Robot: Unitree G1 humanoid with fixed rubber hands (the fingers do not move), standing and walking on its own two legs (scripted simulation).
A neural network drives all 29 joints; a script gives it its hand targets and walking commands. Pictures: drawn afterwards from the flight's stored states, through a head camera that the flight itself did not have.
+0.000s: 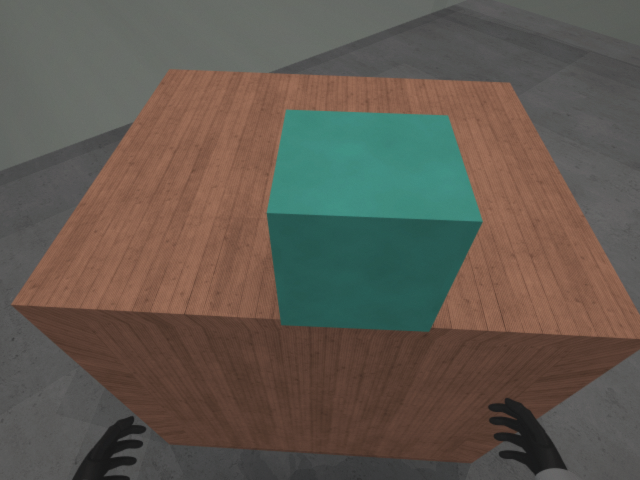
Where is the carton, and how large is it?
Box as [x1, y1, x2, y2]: [267, 110, 482, 331]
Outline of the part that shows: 286,110 267,208 267,219 281,324 428,331 482,221 447,115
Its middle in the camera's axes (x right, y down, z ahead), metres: +0.05 -0.02 +0.48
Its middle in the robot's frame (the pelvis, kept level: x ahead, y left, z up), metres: +0.39 -0.02 +0.12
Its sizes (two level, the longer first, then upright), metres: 0.196 0.177 0.211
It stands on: a pedestal, 0.77 m high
